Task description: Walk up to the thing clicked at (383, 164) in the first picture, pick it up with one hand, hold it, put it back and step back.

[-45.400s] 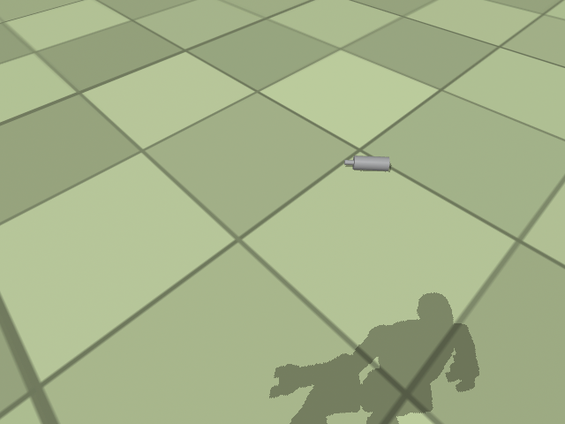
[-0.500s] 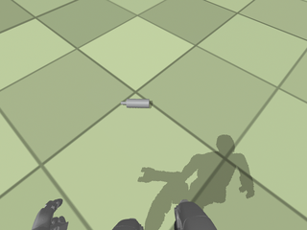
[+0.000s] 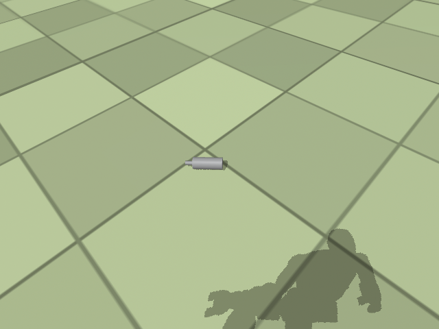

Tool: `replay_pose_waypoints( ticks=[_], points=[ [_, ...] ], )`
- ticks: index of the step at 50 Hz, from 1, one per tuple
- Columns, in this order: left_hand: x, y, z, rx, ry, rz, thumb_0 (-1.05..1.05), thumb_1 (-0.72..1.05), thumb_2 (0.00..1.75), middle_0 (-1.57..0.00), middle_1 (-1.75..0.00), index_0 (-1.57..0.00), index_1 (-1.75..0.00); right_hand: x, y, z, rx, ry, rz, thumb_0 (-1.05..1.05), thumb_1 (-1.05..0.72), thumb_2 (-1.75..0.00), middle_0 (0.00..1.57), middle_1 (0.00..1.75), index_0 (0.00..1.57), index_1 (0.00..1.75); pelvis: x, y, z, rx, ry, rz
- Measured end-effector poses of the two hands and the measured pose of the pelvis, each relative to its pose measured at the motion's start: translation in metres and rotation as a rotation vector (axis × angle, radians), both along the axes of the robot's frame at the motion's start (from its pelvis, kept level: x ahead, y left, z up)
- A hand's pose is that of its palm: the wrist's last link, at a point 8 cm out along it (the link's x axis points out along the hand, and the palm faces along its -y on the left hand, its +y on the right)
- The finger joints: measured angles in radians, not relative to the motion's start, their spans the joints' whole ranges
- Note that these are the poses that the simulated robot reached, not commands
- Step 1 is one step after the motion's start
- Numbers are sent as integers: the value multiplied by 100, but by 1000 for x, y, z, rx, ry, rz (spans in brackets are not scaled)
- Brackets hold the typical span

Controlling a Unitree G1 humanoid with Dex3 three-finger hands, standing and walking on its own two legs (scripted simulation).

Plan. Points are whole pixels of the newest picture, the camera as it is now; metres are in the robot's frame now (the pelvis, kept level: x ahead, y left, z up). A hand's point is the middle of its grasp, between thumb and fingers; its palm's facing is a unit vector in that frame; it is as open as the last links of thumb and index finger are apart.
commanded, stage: step back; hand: left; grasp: from above
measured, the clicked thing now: (203, 163) +1.11 +0.19 -0.73
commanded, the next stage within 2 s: stand in 0.66 s
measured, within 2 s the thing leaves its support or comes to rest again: neither
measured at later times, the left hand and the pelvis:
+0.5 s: hand out of the picture +0.09 +0.28 -0.15, palm faces +0.05 -0.92 -0.38, open 7.4 cm; pelvis +0.04 +0.01 +0.00, yaw +2 degrees
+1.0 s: hand out of the picture +0.14 +0.26 -0.14, palm faces +0.00 -0.94 -0.35, open 7.4 cm; pelvis +0.06 +0.01 +0.02, yaw +1 degrees
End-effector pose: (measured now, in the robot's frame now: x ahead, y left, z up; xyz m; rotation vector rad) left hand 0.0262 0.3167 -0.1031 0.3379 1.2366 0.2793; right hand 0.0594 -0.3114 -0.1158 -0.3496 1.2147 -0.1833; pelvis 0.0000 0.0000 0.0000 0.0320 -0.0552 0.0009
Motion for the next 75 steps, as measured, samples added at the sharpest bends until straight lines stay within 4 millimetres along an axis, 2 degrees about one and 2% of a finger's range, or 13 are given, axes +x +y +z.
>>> replay_pose_waypoints(
  ticks=[5, 11, 15, 19, 24, 28, 35, 40, 47, 56, 67, 75],
  points=[
    [8, 4, 0, 0, 14, -16, 1, 90, 89, -21, -30, -20, -30, -6, 10, 2, 33, -25, -17, 0, -90, -90, 21, 30, 20, 30, -1, -3, 2, -6, 7, -20],
    [28, -10, 5, 13, -44, -36, 1, 90, 89, -20, -30, -20, -30, -1, 0, -4, 46, -13, -38, 0, -90, -90, 21, 30, 21, 30, 6, -15, 1, -41, 5, -9],
    [35, -15, 11, 9, -78, -18, 1, 90, 89, -21, -30, -20, -30, 14, -4, -1, 30, -2, -14, 0, -90, -90, 21, 30, 20, 30, 15, -14, 6, -31, 7, 6],
    [42, -12, 12, 3, -72, -13, 0, 90, 89, -21, -30, -21, -30, 34, -5, 4, 14, -3, 14, 0, -90, -90, 21, 30, 20, 30, 24, -8, 8, -26, 9, 22],
    [55, 4, -4, -10, -50, 2, 1, 90, 89, -21, -30, -21, -30, 60, 5, 2, -18, -24, 28, 0, -90, -90, 21, 30, 20, 30, 36, 6, -2, -18, 5, 38],
    [68, 8, -12, -26, -31, 4, 1, 90, 89, -21, -30, -20, -30, 77, 20, 5, -9, -56, 29, 0, -90, -90, 21, 30, 20, 30, 41, 11, -3, -24, 9, 24],
    [81, 1, -11, -41, -19, -27, 1, 90, 89, -20, -30, -20, -30, 104, 34, 7, 35, -94, 21, 0, -90, -90, 21, 30, 20, 30, 51, 9, 2, -41, 11, 13],
    [90, -7, -4, -57, -19, -29, 1, 90, 89, -21, -30, -20, -30, 114, 38, 11, 54, -96, 39, 0, -90, -90, 21, 30, 20, 30, 56, 9, 10, -39, 8, 15],
    [100, -11, 3, -57, -29, -39, 1, 90, 89, -21, -30, -20, -30, 109, 33, 14, 53, -73, 24, 0, -90, -90, 21, 30, 20, 30, 56, 7, 16, -37, 3, 17],
    [102, -10, 7, -54, -42, -42, 0, 90, 89, -21, -30, -20, -30, 86, 24, 17, 33, -38, -3, 0, -90, -90, 21, 30, 20, 30, 51, 6, 19, -39, -4, 17],
    [85, -7, 4, -64, -19, -40, 0, 90, 89, -21, -30, -20, -30, 60, 24, 17, 25, -1, -21, 0, -90, -90, 21, 30, 20, 30, 43, 9, 20, -43, -4, 18],
    [69, -4, 1, -71, 21, -29, 0, 90, 89, -21, -30, -20, -30, 48, 28, 15, 26, 28, -21, 0, -90, -90, 21, 30, 20, 30, 40, 13, 20, -40, 9, 20]
  ],
)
